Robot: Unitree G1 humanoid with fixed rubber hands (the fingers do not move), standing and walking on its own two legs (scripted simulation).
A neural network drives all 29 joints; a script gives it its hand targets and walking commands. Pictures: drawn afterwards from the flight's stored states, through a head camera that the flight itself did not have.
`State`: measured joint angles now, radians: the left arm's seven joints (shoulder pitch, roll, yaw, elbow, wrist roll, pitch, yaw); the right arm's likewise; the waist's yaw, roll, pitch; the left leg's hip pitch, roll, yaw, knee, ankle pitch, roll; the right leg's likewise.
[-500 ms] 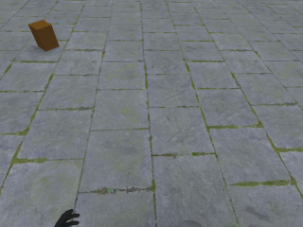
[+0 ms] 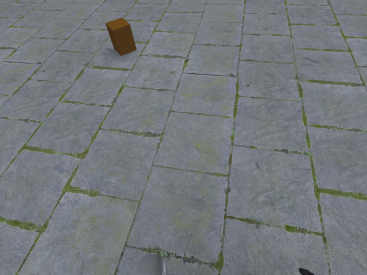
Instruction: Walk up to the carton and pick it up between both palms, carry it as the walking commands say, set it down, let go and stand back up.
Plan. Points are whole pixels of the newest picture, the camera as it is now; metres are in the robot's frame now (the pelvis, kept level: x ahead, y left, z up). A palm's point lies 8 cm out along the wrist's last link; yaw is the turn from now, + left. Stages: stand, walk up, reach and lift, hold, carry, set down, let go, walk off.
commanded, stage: walk up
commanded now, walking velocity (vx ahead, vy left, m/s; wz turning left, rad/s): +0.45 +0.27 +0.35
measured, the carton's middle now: (121, 36) +2.33 +0.62 -0.64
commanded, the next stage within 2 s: none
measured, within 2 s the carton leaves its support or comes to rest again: neither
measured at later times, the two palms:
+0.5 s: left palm (63, 206) +0.33 +0.36 -0.12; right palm (249, 234) +0.23 -0.14 -0.12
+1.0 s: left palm (66, 179) +0.41 +0.36 -0.11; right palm (216, 124) +0.61 -0.11 -0.13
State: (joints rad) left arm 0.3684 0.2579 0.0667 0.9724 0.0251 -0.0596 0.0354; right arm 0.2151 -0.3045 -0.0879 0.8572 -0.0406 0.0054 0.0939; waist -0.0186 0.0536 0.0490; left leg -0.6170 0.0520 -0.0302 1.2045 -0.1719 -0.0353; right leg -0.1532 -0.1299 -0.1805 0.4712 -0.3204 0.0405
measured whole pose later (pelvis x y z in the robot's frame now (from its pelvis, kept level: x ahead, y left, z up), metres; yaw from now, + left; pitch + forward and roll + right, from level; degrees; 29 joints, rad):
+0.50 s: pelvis +0.24 +0.11 +0.01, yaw +6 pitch +0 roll +0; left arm 0.14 0.22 0.07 0.90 0.04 -0.03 -0.04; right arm 0.38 -0.21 -0.05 1.04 -0.02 -0.08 0.01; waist -0.04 -0.04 0.07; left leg -0.13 -0.03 0.08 0.31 -0.19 0.06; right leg -0.58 -0.16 -0.10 0.97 -0.22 0.06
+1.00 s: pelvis +0.50 +0.12 +0.01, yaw +8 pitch +0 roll +2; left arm 0.43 0.20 0.07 1.02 0.02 -0.08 0.00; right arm 0.20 -0.25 -0.05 0.96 -0.04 -0.01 0.06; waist 0.04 0.04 0.05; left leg -0.57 0.12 0.03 0.92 -0.12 -0.03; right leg -0.13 -0.09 -0.15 0.37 -0.23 0.00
